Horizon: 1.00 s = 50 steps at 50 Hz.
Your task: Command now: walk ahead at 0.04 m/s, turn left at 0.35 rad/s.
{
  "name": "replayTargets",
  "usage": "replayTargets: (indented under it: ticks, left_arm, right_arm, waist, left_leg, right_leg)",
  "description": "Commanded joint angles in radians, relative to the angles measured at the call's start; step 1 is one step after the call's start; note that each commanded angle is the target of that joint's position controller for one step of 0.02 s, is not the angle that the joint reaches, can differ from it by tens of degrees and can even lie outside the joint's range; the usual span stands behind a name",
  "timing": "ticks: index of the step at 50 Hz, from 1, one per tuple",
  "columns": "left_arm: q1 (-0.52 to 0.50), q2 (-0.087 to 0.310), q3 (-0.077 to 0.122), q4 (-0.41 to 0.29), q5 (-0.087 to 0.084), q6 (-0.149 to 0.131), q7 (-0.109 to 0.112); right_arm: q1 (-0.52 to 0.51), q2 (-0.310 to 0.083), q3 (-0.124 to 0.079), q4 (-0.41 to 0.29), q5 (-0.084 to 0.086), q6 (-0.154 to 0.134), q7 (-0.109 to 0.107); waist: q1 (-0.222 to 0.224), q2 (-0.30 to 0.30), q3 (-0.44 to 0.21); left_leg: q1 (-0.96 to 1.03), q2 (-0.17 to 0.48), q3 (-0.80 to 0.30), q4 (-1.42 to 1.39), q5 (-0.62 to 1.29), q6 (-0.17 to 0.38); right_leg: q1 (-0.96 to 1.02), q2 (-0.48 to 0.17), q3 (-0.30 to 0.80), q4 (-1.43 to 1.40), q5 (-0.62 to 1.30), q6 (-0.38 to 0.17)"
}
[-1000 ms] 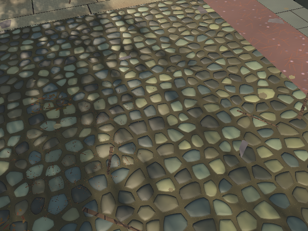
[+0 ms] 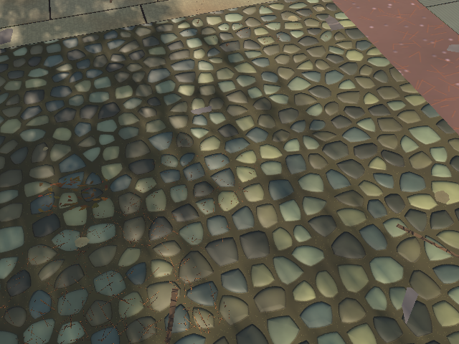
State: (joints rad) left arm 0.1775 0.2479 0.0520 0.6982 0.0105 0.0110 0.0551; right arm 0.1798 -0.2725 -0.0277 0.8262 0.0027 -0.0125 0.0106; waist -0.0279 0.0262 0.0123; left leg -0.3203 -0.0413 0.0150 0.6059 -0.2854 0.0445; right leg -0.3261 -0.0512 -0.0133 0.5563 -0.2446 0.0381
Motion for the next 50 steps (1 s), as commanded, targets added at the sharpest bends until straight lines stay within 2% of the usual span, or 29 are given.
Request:
replayTargets:
  ticks: [1,3,5,6,7,8,9,10,11,12,15,19,25,27,29,30,31,32,33,34,35,36,37,39,41,43,45,48,50]
  left_arm:
    - [0.025,0.169,0.056,-0.054,-0.008,-0.016,0.015]
    - [-0.034,0.180,0.062,-0.069,-0.016,-0.014,0.023]
    - [-0.058,0.181,0.066,-0.066,-0.023,-0.005,0.025]
    - [-0.010,0.151,0.063,-0.058,-0.012,-0.001,0.022]
    - [-0.074,0.107,0.045,-0.111,0.004,0.000,0.023]
    - [-0.131,0.111,0.043,-0.124,0.005,-0.006,0.026]
    - [-0.098,0.125,0.048,-0.110,-0.004,-0.008,0.023]
    - [-0.070,0.132,0.052,-0.087,-0.002,-0.008,0.024]
    - [-0.064,0.141,0.056,-0.080,0.005,-0.011,0.029]
    - [-0.061,0.141,0.058,-0.077,0.006,-0.013,0.030]
    - [-0.053,0.105,0.045,-0.078,-0.009,-0.018,0.018]
    - [-0.091,0.094,0.036,-0.085,-0.013,-0.021,0.007]
    - [-0.097,0.114,0.045,-0.087,-0.020,-0.040,-0.017]
    - [-0.083,0.118,0.049,-0.084,-0.024,-0.049,-0.027]
    - [-0.037,0.118,0.054,-0.067,-0.025,-0.058,-0.037]
    - [-0.010,0.130,0.061,-0.056,-0.020,-0.059,-0.038]
    - [0.003,0.182,0.074,-0.060,-0.006,-0.054,-0.033]
    - [-0.033,0.257,0.083,-0.080,0.014,-0.041,-0.027]
    - [-0.034,0.229,0.081,-0.088,0.042,-0.044,-0.031]
    - [-0.089,0.175,0.064,-0.107,0.031,-0.046,-0.026]
    - [-0.134,0.138,0.054,-0.114,0.016,-0.042,-0.022]
    - [-0.143,0.123,0.046,-0.120,0.002,-0.040,-0.018]
    - [-0.140,0.122,0.041,-0.117,-0.004,-0.036,-0.014]
    - [-0.092,0.137,0.042,-0.107,0.006,-0.025,-0.007]
    - [-0.040,0.162,0.051,-0.093,0.010,-0.016,-0.003]
    - [-0.039,0.189,0.060,-0.090,0.006,-0.010,-0.006]
    - [-0.023,0.221,0.072,-0.084,-0.006,-0.007,-0.015]
    - [-0.012,0.238,0.074,-0.070,-0.030,-0.018,-0.032]
    - [-0.033,0.214,0.062,-0.058,-0.047,-0.025,-0.045]
  right_arm:
    - [-0.007,-0.095,-0.038,-0.091,0.001,0.016,-0.001]
    - [0.013,-0.082,-0.045,-0.100,0.009,0.030,0.008]
    - [0.041,-0.087,-0.056,-0.094,0.005,0.042,0.012]
    - [0.043,-0.155,-0.076,-0.108,-0.004,0.044,0.004]
    - [0.054,-0.257,-0.100,-0.130,-0.015,0.046,0.000]
    - [0.113,-0.228,-0.085,-0.136,-0.042,0.025,0.004]
    - [0.083,-0.203,-0.077,-0.143,-0.036,0.007,0.001]
    - [0.035,-0.194,-0.077,-0.157,-0.015,-0.001,-0.007]
    - [0.000,-0.189,-0.076,-0.168,0.004,0.000,-0.015]
    - [-0.012,-0.176,-0.071,-0.172,0.013,0.008,-0.025]
    - [0.011,-0.176,-0.073,-0.182,0.011,0.030,-0.042]
    - [0.011,-0.193,-0.084,-0.201,0.013,0.044,-0.057]
    - [-0.022,-0.198,-0.097,-0.234,0.011,0.055,-0.048]
    - [-0.034,-0.197,-0.099,-0.243,0.016,0.060,-0.045]
    - [-0.062,-0.190,-0.098,-0.254,0.029,0.067,-0.046]
    - [-0.066,-0.178,-0.095,-0.261,0.036,0.069,-0.049]
    - [-0.034,-0.141,-0.085,-0.266,0.028,0.068,-0.049]
    - [0.029,-0.118,-0.082,-0.272,0.024,0.059,-0.044]
    - [0.017,-0.205,-0.111,-0.273,0.010,0.046,-0.039]
    - [0.034,-0.253,-0.129,-0.251,0.014,0.047,-0.035]
    - [0.050,-0.240,-0.131,-0.226,0.017,0.057,-0.035]
    - [0.061,-0.210,-0.124,-0.212,0.014,0.069,-0.037]
    - [0.059,-0.179,-0.115,-0.217,0.016,0.076,-0.033]
    - [0.005,-0.143,-0.100,-0.248,0.026,0.074,-0.027]
    - [-0.043,-0.125,-0.088,-0.278,0.026,0.069,-0.022]
    - [-0.053,-0.109,-0.077,-0.294,0.019,0.067,-0.012]
    - [-0.054,-0.101,-0.068,-0.304,0.019,0.067,-0.002]
    - [-0.022,-0.113,-0.069,-0.301,0.021,0.061,0.010]
    - [0.104,-0.098,-0.070,-0.243,0.020,0.049,0.014]
  waist:
    - [0.027,-0.247,-0.098]
    - [0.008,-0.220,-0.095]
    - [-0.009,-0.162,-0.083]
    - [0.016,0.020,-0.071]
    - [-0.002,0.286,-0.032]
    - [-0.057,0.221,-0.086]
    - [-0.027,0.124,-0.105]
    - [-0.001,0.050,-0.112]
    - [0.010,0.023,-0.116]
    - [0.018,0.027,-0.131]
    - [0.019,0.054,-0.152]
    - [0.006,0.087,-0.136]
    - [-0.001,0.130,-0.103]
    - [0.003,0.137,-0.107]
    - [0.037,0.129,-0.109]
    - [0.051,0.112,-0.112]
    - [0.033,0.001,-0.134]
    - [-0.025,-0.257,-0.098]
    - [0.001,-0.281,-0.080]
    - [-0.019,-0.193,-0.062]
    - [-0.030,-0.152,-0.041]
    - [-0.022,-0.141,-0.035]
    - [-0.014,-0.144,-0.023]
    - [0.023,-0.165,-0.021]
    - [0.060,-0.191,-0.045]
    - [0.069,-0.200,-0.068]
    - [0.083,-0.205,-0.083]
    - [0.069,-0.213,-0.052]
    - [-0.003,-0.169,-0.049]
  left_leg:
    - [-0.163,0.027,-0.003,0.158,-0.101,-0.004]
    - [-0.111,0.038,0.012,0.139,-0.146,0.007]
    - [0.015,0.023,0.013,-0.014,0.050,0.035]
    - [0.079,0.112,-0.168,-0.152,0.241,0.081]
    - [0.144,0.306,-0.517,-0.283,0.386,0.239]
    - [0.213,0.379,-0.624,-0.299,0.469,0.333]
    - [0.244,0.369,-0.551,-0.256,0.535,0.319]
    - [0.253,0.322,-0.473,-0.224,0.568,0.271]
    - [0.263,0.298,-0.438,-0.209,0.598,0.236]
    - [0.253,0.271,-0.404,-0.205,0.629,0.216]
    - [0.265,0.223,-0.367,-0.209,0.632,0.202]
    - [0.247,0.203,-0.406,-0.226,0.460,0.187]
    - [0.165,0.185,-0.515,-0.236,0.334,0.181]
    - [0.174,0.177,-0.551,-0.220,0.360,0.173]
    - [0.152,0.143,-0.553,-0.184,0.359,0.141]
    - [0.102,0.107,-0.533,-0.154,0.281,0.105]
    - [-0.012,0.041,-0.458,-0.029,0.042,0.052]
    - [-0.212,-0.133,-0.255,0.176,-0.308,-0.013]
    - [-0.269,-0.084,-0.205,0.433,-0.375,-0.066]
    - [-0.260,-0.038,-0.204,0.549,-0.296,-0.090]
    - [-0.259,-0.030,-0.183,0.599,-0.225,-0.108]
    - [-0.274,-0.029,-0.169,0.653,-0.168,-0.125]
    - [-0.290,-0.023,-0.149,0.669,-0.139,-0.137]
    - [-0.307,-0.002,-0.092,0.589,-0.099,-0.151]
    - [-0.319,0.031,-0.071,0.483,-0.108,-0.163]
    - [-0.257,0.061,-0.045,0.375,-0.135,-0.159]
    - [-0.173,0.072,0.003,0.267,-0.150,-0.133]
    - [-0.046,0.055,0.042,0.102,-0.154,-0.071]
    - [0.160,0.022,0.078,-0.121,-0.024,-0.012]
  right_leg:
    - [0.196,-0.286,0.262,-0.134,0.348,-0.204]
    - [0.137,-0.294,0.219,-0.111,0.391,-0.196]
    - [0.037,-0.215,0.100,-0.032,0.251,-0.115]
    - [-0.063,-0.120,-0.016,0.148,0.064,-0.038]
    - [-0.291,0.056,-0.084,0.353,-0.263,0.043]
    - [-0.359,0.065,0.075,0.560,-0.443,0.040]
    - [-0.383,0.044,0.118,0.647,-0.406,0.032]
    - [-0.388,0.032,0.121,0.661,-0.336,0.031]
    - [-0.400,0.021,0.128,0.638,-0.270,0.035]
    - [-0.365,0.017,0.128,0.622,-0.229,0.043]
    - [-0.315,0.053,0.105,0.533,-0.156,0.061]
    - [-0.252,0.074,0.114,0.339,-0.116,0.070]
    - [-0.114,0.101,0.123,0.158,-0.129,0.045]
    - [-0.068,0.107,0.121,0.074,-0.120,0.031]
    - [0.036,0.110,0.101,-0.107,-0.010,0.008]
    - [0.127,0.080,0.103,-0.206,0.095,-0.010]
    - [0.245,-0.075,0.224,-0.229,0.159,-0.069]
    - [0.289,-0.272,0.437,-0.241,0.390,-0.206]
    - [0.188,-0.385,0.540,-0.266,0.411,-0.324]
    - [0.152,-0.336,0.447,-0.257,0.348,-0.309]
    - [0.133,-0.254,0.338,-0.246,0.284,-0.256]
    - [0.141,-0.206,0.272,-0.238,0.260,-0.229]
    - [0.143,-0.189,0.226,-0.236,0.292,-0.230]
    - [0.184,-0.167,0.163,-0.241,0.316,-0.241]
    - [0.266,-0.193,0.156,-0.232,0.348,-0.260]
    - [0.276,-0.214,0.131,-0.219,0.369,-0.265]
    - [0.230,-0.225,0.115,-0.260,0.144,-0.261]
    - [0.137,-0.236,0.132,-0.296,-0.117,-0.247]
    - [0.033,-0.210,0.089,-0.233,-0.189,-0.212]
